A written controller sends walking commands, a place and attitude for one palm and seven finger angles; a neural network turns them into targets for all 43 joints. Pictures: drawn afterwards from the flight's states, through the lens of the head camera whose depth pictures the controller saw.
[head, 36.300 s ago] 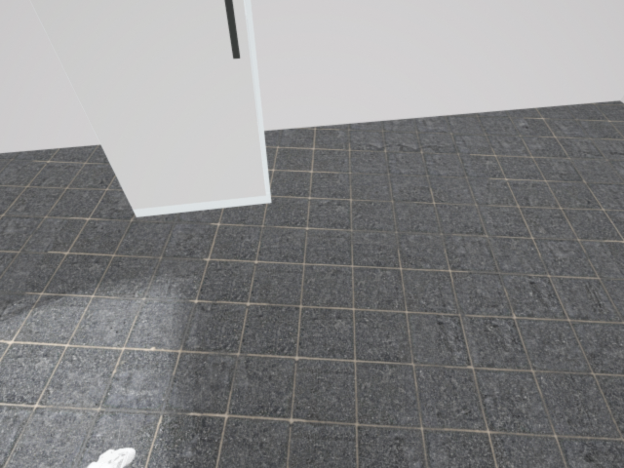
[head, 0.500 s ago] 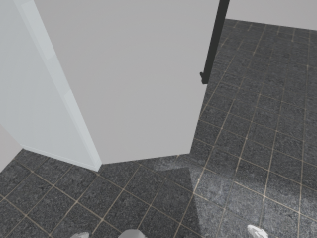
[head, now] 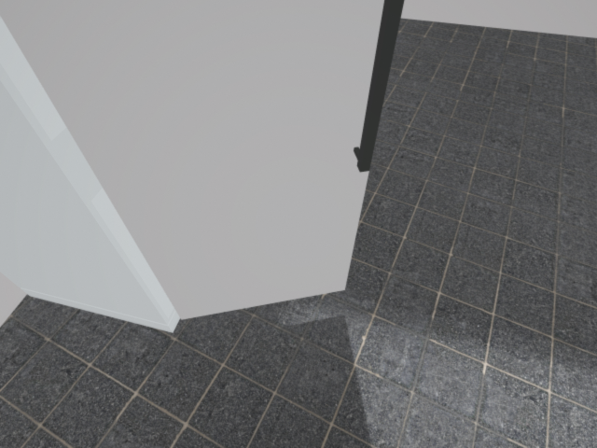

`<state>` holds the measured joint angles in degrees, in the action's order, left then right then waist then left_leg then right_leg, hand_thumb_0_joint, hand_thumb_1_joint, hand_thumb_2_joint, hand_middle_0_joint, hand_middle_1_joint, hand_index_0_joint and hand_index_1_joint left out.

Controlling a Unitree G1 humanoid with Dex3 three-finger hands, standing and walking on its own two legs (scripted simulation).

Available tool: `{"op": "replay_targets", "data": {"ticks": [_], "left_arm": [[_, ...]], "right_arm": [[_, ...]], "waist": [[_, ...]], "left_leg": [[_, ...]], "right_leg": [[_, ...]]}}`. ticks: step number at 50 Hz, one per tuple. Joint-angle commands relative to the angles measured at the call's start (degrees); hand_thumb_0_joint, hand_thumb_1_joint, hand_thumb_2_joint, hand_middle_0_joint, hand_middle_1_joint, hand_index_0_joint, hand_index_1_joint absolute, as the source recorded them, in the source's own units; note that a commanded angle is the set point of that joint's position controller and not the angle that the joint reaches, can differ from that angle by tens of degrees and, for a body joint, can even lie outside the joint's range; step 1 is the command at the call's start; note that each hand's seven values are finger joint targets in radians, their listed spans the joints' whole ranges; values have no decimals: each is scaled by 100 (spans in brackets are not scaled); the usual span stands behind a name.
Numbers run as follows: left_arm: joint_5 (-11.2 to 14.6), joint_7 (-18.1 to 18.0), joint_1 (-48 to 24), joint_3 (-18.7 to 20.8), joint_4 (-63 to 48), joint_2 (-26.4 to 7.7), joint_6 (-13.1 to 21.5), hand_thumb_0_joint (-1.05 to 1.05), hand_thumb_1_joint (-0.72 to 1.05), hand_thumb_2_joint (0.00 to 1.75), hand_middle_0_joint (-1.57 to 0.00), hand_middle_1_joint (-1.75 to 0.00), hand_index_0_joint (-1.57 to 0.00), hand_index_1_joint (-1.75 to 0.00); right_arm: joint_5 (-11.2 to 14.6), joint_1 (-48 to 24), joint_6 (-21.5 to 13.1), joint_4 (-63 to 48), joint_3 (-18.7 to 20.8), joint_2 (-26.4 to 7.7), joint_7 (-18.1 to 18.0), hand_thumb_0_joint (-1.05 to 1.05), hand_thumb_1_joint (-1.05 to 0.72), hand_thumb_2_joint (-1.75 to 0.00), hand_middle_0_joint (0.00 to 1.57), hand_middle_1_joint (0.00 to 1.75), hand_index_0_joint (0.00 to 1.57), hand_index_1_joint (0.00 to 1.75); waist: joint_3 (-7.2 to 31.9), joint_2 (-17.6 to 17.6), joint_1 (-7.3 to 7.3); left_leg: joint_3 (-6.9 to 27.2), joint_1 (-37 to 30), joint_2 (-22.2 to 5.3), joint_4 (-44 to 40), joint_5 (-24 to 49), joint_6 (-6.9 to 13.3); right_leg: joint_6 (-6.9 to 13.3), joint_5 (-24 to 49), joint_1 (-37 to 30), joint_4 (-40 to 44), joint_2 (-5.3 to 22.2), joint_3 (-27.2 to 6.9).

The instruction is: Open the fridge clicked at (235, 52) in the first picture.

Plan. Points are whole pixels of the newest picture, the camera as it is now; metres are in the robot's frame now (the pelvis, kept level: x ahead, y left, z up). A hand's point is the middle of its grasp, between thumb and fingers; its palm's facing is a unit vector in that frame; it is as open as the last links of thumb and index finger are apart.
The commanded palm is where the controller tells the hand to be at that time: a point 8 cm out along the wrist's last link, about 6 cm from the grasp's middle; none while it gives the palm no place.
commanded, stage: let the arm hang, fingers relaxed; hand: right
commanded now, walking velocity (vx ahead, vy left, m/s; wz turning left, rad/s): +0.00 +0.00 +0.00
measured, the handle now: (373, 86) +0.67 -0.10 +0.13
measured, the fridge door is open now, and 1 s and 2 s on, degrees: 65 65 65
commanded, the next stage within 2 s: look to check the result in 0.38 s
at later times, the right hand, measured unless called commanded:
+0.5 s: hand out of the picture +0.04 -0.19 -0.18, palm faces -0.01 +0.98 -0.20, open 7.4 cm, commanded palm none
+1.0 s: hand out of the picture +0.01 -0.18 -0.18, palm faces +0.00 +0.98 -0.18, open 7.3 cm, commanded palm none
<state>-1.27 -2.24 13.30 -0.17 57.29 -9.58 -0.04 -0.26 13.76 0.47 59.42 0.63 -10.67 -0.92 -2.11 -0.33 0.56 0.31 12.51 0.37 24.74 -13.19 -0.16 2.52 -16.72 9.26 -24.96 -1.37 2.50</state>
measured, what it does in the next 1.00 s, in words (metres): stands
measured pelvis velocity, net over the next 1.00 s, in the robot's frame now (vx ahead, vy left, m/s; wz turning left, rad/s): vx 0.01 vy -0.01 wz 0.02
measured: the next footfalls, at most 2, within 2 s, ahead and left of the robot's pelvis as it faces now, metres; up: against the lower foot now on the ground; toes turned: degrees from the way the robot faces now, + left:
none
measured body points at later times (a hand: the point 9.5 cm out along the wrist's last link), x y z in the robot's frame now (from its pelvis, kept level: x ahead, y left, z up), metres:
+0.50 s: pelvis +0.01 -0.01 +0.00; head +0.04 -0.01 +0.45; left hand -0.01 +0.20 -0.16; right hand +0.04 -0.24 -0.16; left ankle +0.00 +0.12 -0.74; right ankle -0.04 -0.09 -0.74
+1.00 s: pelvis +0.01 -0.01 +0.00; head +0.03 -0.01 +0.45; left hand -0.01 +0.21 -0.16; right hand +0.01 -0.23 -0.16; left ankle +0.00 +0.12 -0.74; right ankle -0.04 -0.09 -0.74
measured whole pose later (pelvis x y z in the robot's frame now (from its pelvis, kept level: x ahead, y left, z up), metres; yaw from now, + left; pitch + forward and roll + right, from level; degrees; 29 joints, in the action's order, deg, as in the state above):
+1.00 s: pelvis +0.01 -0.01 +0.00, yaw +1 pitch -1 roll +0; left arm -1.0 -2.6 16.2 -0.4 64.4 -7.9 0.4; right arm -0.2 14.8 0.0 65.3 0.2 -8.2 -2.0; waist -3.1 0.0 -0.6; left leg 2.0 9.7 -0.2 23.8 -13.4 -0.8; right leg 3.2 -16.3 4.9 -21.8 -2.1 4.1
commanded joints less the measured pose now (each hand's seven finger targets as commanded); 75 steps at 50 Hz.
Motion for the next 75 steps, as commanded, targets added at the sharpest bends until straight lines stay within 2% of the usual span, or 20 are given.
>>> {"op": "replay_targets", "data": {"ticks": [1,7,11,20,22,27,30,34,37,39,44,46,49,55,57,61,67,69,75], "left_arm": [[13,-16,443,130,-23,-598,99,0,90,90,-20,-30,-20,-30],[-6,-7,411,108,188,-587,86,0,90,90,-20,-30,-20,-30],[-2,-17,512,100,304,-578,108,0,90,90,-20,-30,-20,-30],[14,-51,692,102,487,-536,107,0,90,90,-20,-30,-20,-30],[12,-58,754,94,539,-504,110,0,90,90,-20,-30,-20,-30],[13,-66,819,87,598,-443,91,0,90,90,-20,-30,-20,-30],[24,-60,833,98,593,-450,92,0,90,90,-20,-30,-20,-30],[18,-69,862,94,636,-405,99,0,90,90,-20,-30,-20,-30],[22,-62,865,93,622,-392,91,0,90,90,-20,-30,-20,-30],[21,-64,854,95,626,-391,97,0,90,90,-20,-30,-20,-30],[22,-64,827,98,624,-401,99,0,90,90,-20,-30,-20,-30],[29,-62,829,113,617,-389,99,0,90,90,-20,-30,-20,-30],[26,-63,802,108,629,-398,97,0,90,90,-20,-30,-20,-30],[31,-66,784,113,617,-435,101,0,90,90,-20,-30,-20,-30],[21,-67,765,112,630,-415,95,0,90,90,-20,-30,-20,-30],[20,-59,740,121,622,-445,85,0,90,90,-20,-30,-20,-30],[13,-53,696,119,629,-492,88,0,90,90,-20,-30,-20,-30],[9,-57,684,127,621,-531,100,0,90,90,-20,-30,-20,-30],[20,-45,606,143,605,-574,84,0,90,90,-20,-30,-20,-30]], "right_arm": [[-18,79,-128,-119,84,-573,-49,0,-90,-90,20,30,20,30],[-16,30,-100,31,73,-522,-69,0,-90,-90,20,30,20,30],[-8,10,-113,74,93,-550,-88,0,-90,-90,20,30,20,30],[3,109,-109,193,90,-489,-119,0,-90,-90,20,30,20,30],[9,132,-103,217,92,-464,-123,0,-90,-90,20,30,20,30],[5,189,-87,285,75,-398,-128,0,-90,-90,20,30,20,30],[-5,270,-98,305,71,-395,-130,0,-90,-90,20,30,20,30],[-2,284,-90,347,67,-329,-129,0,-90,-90,20,30,20,30],[-8,307,-96,366,58,-321,-127,0,-90,-90,20,30,20,30],[-4,336,-102,378,53,-312,-127,0,-90,-90,20,30,20,30],[-8,379,-118,397,49,-300,-126,0,-90,-90,20,30,20,30],[-12,394,-135,392,57,-325,-132,0,-90,-90,20,30,20,30],[-8,381,-136,397,55,-322,-128,0,-90,-90,20,30,20,30],[-13,376,-138,380,61,-364,-134,0,-90,-90,20,30,20,30],[-9,342,-127,390,61,-347,-127,0,-90,-90,20,30,20,30],[-12,307,-132,376,64,-382,-123,0,-90,-90,20,30,20,30],[-12,212,-128,352,78,-419,-113,0,-90,-90,20,30,20,30],[-13,217,-129,349,88,-429,-108,0,-90,-90,20,30,20,30],[-19,168,-139,335,85,-487,-106,0,-90,-90,20,30,20,30]], "waist": [[229,111,-99],[-34,82,-87],[125,211,-92],[97,90,-90],[133,87,-101],[-98,79,-116],[-69,58,-107],[-155,160,-126],[-211,13,-134],[-192,99,-130],[-130,47,-142],[-31,7,-150],[-145,78,-143],[-80,81,-129],[-159,162,-136],[-156,28,-139],[-204,26,-139],[-106,106,-133],[-178,16,-130]], "left_leg": [[321,-258,-473,-151,1325,209],[358,-218,-487,-238,1066,202],[342,-381,-516,-147,1343,224],[340,-395,-505,-103,1503,248],[334,-416,-511,-96,1467,242],[376,-289,-488,-170,1232,246],[405,-273,-489,-210,1189,246],[399,-231,-487,-222,1074,238],[424,-180,-489,-260,1014,236],[435,-182,-498,-271,1063,239],[470,-176,-506,-285,1158,245],[470,-213,-528,-279,1288,254],[475,-192,-526,-309,1256,251],[457,-220,-518,-271,1335,263],[444,-193,-517,-311,1193,252],[460,-183,-524,-353,1140,258],[472,-175,-510,-372,1044,258],[465,-208,-504,-351,1068,255],[514,-154,-513,-426,1024,268]], "right_leg": [[61,2214,-246,486,761,-595],[48,1819,-183,653,714,-578],[32,2224,-290,595,707,-540],[34,2429,-417,561,705,-503],[35,2388,-451,579,709,-500],[50,2062,-372,639,706,-500],[60,1909,-385,627,703,-480],[60,1819,-340,686,708,-489],[67,1610,-305,708,705,-493],[70,1647,-331,692,698,-479],[70,1621,-379,679,697,-472],[64,1686,-426,625,695,-456],[55,1610,-344,663,692,-457],[48,1811,-409,631,709,-465],[43,1687,-356,683,710,-471],[44,1534,-354,698,715,-485],[37,1435,-295,770,729,-506],[34,1512,-345,765,738,-498],[34,1345,-300,755,731,-504]]}}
